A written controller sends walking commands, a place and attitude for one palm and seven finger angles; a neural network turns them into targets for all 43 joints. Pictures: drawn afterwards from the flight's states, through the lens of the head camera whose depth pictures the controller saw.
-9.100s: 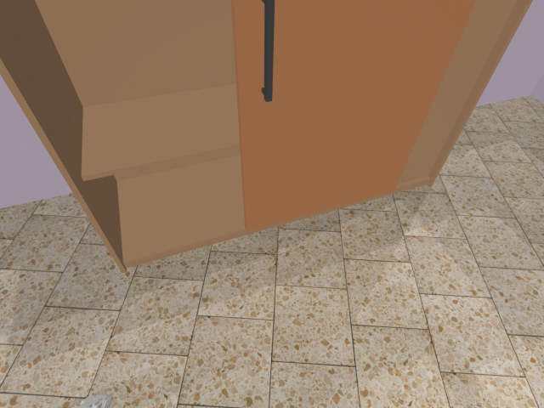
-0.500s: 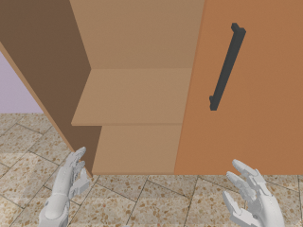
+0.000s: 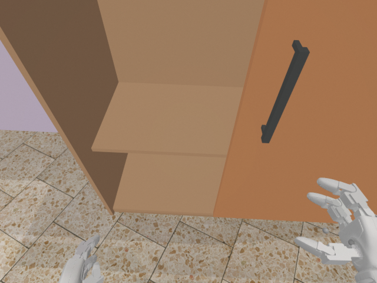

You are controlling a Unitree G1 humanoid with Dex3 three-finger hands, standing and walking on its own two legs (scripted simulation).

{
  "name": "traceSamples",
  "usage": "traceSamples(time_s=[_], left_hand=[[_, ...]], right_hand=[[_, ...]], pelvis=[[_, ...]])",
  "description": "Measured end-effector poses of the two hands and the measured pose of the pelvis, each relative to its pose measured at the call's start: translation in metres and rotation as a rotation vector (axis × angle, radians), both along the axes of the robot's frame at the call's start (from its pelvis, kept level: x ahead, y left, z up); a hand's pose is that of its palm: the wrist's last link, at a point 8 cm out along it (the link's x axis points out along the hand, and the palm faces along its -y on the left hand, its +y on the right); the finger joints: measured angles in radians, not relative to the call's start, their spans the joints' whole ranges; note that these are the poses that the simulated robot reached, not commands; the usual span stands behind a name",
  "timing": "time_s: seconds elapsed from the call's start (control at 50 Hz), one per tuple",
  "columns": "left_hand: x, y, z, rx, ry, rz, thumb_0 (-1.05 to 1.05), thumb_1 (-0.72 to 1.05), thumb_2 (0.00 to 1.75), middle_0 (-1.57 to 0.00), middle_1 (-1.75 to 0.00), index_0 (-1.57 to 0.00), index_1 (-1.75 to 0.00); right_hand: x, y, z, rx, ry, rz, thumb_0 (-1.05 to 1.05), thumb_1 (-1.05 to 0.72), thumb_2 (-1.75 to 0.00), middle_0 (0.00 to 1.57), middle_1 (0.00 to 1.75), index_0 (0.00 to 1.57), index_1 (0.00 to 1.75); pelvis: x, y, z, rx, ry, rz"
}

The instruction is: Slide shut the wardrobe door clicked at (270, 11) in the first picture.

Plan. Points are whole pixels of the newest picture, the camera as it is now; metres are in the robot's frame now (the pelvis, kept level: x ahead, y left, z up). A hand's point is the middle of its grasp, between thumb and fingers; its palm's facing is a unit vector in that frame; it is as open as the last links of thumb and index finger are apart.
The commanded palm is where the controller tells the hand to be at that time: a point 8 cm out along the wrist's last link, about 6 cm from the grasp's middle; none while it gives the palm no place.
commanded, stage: raise the hand with hooked fingers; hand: right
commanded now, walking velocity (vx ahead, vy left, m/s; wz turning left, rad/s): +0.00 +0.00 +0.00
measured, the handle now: (278, 98) +0.52 -0.18 +0.13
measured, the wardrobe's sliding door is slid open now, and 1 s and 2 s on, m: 0.53 0.53 0.53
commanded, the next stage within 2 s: move the hooked fingers beside the handle in 1.12 s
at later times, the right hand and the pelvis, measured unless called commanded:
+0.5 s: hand (373, 196) +0.26 -0.28 +0.13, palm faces +0.05 +1.00 -0.06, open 13.9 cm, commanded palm +0.24 -0.33 +0.14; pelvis +0.01 -0.01 +0.02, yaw -1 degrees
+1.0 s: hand (371, 179) +0.29 -0.28 +0.15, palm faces +0.06 +1.00 -0.06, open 14.0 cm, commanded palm +0.26 -0.32 +0.15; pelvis +0.02 +0.00 +0.03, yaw +0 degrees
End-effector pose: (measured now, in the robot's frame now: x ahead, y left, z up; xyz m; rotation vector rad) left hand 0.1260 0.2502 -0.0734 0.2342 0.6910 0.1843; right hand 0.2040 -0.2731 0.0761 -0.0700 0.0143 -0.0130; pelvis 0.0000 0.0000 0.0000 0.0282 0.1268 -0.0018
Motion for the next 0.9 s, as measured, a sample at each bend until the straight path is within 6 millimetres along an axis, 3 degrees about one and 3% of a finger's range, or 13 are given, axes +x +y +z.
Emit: traceSamples(time_s=[0.14,0.3,0.42,0.54,0.68,0.9], left_hand=[[0.020,0.003,0.021,0.044,-0.075,-0.025,0.01,0.90,0.90,-0.21,-0.30,-0.20,-0.30],[0.052,-0.024,0.038,0.009,-0.161,-0.097,0.01,0.90,0.90,-0.21,-0.30,-0.20,-0.30],[0.064,-0.041,0.042,-0.019,-0.178,-0.137,0.01,0.90,0.90,-0.21,-0.30,-0.20,-0.30],[0.062,-0.043,0.040,-0.021,-0.148,-0.144,0.01,0.90,0.90,-0.21,-0.30,-0.20,-0.30],[0.051,-0.030,0.037,-0.003,-0.103,-0.113,0.01,0.90,0.90,-0.21,-0.30,-0.20,-0.30],[0.038,-0.009,0.037,0.014,-0.077,-0.065,0.01,0.90,0.90,-0.21,-0.30,-0.20,-0.30]], right_hand=[[0.007,-0.016,0.013,-0.003,-0.023,-0.005,0.00,0.21,-0.43,0.28,1.01,0.28,1.01],[0.020,-0.037,0.035,0.002,-0.049,-0.021,0.00,0.39,-0.35,0.29,1.13,0.29,1.13],[0.030,-0.051,0.050,0.006,-0.042,-0.030,-0.01,0.46,-0.32,0.30,1.17,0.30,1.18],[0.040,-0.065,0.065,0.006,-0.049,-0.043,-0.01,0.49,-0.31,0.30,1.19,0.30,1.20],[0.054,-0.074,0.082,-0.004,-0.058,-0.043,-0.01,0.50,-0.30,0.30,1.20,0.30,1.20],[0.059,-0.060,0.075,0.009,-0.032,-0.029,-0.01,0.50,-0.30,0.30,1.20,0.30,1.20]], pelvis=[[0.003,-0.006,0.007,0.004,-0.028,-0.004],[0.008,-0.010,0.015,0.005,-0.060,-0.012],[0.011,-0.011,0.020,0.005,-0.080,-0.016],[0.013,-0.011,0.024,0.004,-0.092,-0.017],[0.014,-0.010,0.028,0.000,-0.102,-0.015],[0.017,-0.005,0.031,-0.008,-0.099,-0.001]])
